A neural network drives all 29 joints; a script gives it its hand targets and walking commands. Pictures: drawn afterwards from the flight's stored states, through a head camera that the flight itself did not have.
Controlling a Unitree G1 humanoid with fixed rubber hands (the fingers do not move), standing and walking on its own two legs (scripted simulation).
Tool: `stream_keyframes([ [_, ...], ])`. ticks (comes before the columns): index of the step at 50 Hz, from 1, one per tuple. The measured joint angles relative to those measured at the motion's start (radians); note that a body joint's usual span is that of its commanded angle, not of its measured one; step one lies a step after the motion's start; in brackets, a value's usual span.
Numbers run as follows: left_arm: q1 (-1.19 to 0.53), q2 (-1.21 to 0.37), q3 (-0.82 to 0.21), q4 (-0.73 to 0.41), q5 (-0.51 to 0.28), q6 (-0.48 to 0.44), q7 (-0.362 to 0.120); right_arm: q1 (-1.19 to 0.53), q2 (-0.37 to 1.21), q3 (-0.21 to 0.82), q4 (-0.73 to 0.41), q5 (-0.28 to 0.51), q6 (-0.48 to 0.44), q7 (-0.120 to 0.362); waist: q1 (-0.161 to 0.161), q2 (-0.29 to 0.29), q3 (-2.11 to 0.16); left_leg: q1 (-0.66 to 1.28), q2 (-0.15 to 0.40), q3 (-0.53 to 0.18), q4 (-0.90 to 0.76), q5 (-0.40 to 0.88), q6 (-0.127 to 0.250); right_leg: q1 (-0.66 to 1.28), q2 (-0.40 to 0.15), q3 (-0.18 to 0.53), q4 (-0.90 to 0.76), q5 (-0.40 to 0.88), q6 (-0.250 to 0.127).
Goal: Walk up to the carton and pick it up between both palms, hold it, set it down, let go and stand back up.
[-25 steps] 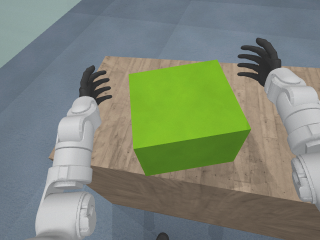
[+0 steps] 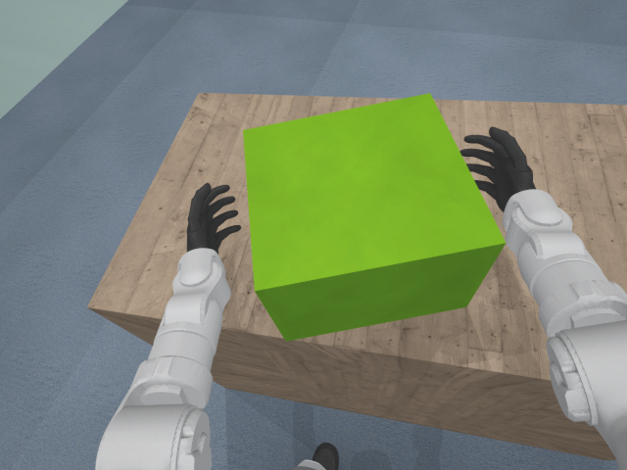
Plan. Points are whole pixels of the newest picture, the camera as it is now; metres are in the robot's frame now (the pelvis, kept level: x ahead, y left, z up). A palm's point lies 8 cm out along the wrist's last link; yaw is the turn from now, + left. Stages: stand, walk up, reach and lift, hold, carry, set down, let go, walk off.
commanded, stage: reach and lift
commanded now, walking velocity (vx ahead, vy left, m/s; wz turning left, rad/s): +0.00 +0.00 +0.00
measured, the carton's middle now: (356, 220) +0.44 +0.09 +0.02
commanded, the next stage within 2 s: none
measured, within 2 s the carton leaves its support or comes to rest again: neither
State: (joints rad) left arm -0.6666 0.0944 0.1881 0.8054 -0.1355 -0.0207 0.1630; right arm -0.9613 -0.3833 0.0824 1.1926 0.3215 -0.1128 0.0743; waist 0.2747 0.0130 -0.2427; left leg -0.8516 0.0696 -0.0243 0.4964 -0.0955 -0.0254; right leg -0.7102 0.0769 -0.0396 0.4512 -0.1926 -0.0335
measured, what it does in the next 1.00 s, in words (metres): stands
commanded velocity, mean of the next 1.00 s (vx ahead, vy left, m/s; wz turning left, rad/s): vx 0.00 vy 0.00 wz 0.00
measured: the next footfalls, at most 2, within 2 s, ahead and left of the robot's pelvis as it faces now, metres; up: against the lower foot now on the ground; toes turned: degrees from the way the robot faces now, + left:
none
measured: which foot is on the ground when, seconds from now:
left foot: down 0.00-1.00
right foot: down 0.00-1.00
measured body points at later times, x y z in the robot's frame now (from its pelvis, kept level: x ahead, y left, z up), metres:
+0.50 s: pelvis +0.00 +0.01 +0.00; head +0.10 +0.00 +0.44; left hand +0.38 +0.27 +0.05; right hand +0.52 -0.07 +0.06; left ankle +0.05 +0.13 -0.72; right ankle -0.01 -0.10 -0.72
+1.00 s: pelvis +0.02 +0.00 +0.02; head +0.10 +0.01 +0.46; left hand +0.38 +0.27 +0.05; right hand +0.50 -0.06 +0.07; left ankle +0.05 +0.13 -0.72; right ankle -0.01 -0.10 -0.72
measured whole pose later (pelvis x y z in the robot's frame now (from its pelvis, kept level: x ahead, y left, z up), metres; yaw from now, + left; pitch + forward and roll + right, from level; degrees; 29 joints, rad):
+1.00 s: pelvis +0.02 +0.00 +0.02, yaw +0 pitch +19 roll -1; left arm -0.62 -0.06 0.46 0.80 0.20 -0.10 0.09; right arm -0.90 -0.17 -0.35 1.27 -0.20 -0.25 0.10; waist 0.24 -0.04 -0.18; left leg -0.59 0.05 0.03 0.31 -0.06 -0.01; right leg -0.46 0.05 -0.01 0.29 -0.17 -0.03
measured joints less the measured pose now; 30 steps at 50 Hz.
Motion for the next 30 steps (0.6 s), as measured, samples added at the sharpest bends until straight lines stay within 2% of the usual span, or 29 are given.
stream_keyframes([
  [4, -0.040, 0.007, 0.004, 0.059, -0.006, -0.032, -0.009, -0.028, 0.000, 0.025, 0.021, 0.025, -0.008, -0.007, -0.001, -0.004, -0.010, -0.027, 0.001, 0.009, 0.028, -0.012, 0.003, -0.032, -0.001, 0.008, 0.032, -0.012, 0.004],
  [9, -0.055, 0.004, 0.009, 0.050, 0.002, -0.022, -0.005, -0.042, 0.000, 0.048, 0.024, 0.045, -0.006, -0.003, -0.004, 0.000, -0.010, -0.030, 0.001, 0.013, 0.039, -0.019, 0.007, -0.033, -0.002, 0.012, 0.038, -0.015, 0.007],
  [16, -0.057, -0.018, 0.016, 0.038, 0.019, -0.003, 0.004, -0.044, 0.008, 0.026, 0.034, 0.021, 0.003, 0.002, 0.003, 0.002, -0.005, -0.011, 0.000, 0.018, 0.036, -0.019, 0.010, -0.012, -0.003, 0.015, 0.030, -0.013, 0.009],
  [25, -0.049, -0.083, 0.072, 0.020, 0.090, -0.016, 0.008, -0.043, 0.060, -0.083, 0.034, -0.093, 0.014, 0.004, -0.004, -0.004, 0.001, 0.014, -0.002, 0.020, 0.019, -0.013, 0.011, 0.011, -0.005, 0.015, 0.018, -0.010, 0.009],
  [28, -0.054, -0.111, 0.133, 0.020, 0.143, -0.026, 0.022, -0.037, 0.095, -0.139, 0.028, -0.162, 0.013, 0.009, -0.012, -0.008, 0.008, 0.033, -0.004, 0.022, 0.000, -0.005, 0.011, 0.027, -0.007, 0.017, 0.006, -0.005, 0.009],
  [30, -0.053, -0.118, 0.177, 0.024, 0.189, -0.037, 0.003, -0.030, 0.120, -0.197, 0.022, -0.237, 0.006, 0.014, -0.021, -0.010, 0.015, 0.054, -0.006, 0.025, -0.022, 0.004, 0.011, 0.045, -0.010, 0.018, -0.010, 0.001, 0.009],
])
